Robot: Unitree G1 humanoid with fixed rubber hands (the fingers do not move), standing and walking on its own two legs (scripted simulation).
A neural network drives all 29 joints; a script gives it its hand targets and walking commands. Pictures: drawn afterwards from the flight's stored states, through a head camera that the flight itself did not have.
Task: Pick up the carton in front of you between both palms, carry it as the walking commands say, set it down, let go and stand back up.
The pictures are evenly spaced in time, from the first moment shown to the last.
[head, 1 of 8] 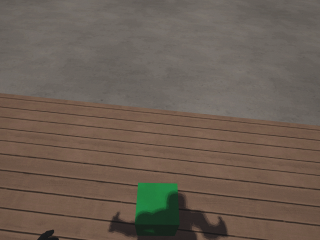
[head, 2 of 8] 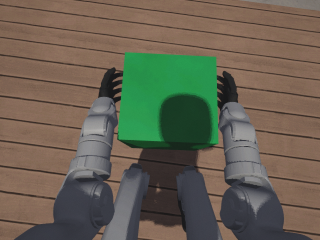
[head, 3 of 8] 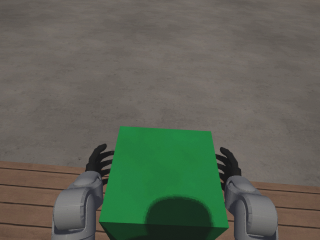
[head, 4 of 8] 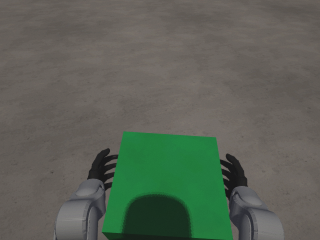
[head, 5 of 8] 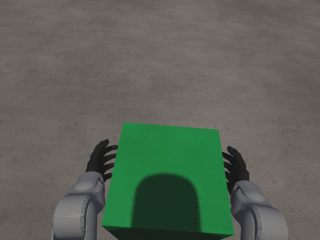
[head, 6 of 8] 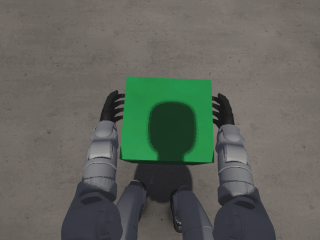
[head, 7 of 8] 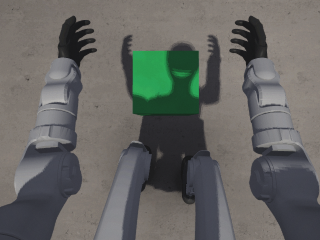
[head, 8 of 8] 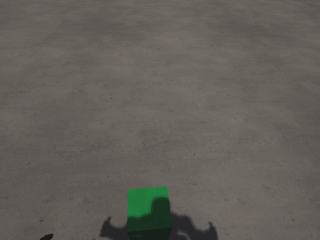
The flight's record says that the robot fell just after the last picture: no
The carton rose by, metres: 0.69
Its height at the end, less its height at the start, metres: -0.07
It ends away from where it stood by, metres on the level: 5.74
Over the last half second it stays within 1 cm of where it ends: yes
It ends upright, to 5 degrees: yes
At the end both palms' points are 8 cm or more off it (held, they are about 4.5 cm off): yes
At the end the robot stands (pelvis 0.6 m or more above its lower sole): yes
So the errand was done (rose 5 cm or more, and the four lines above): yes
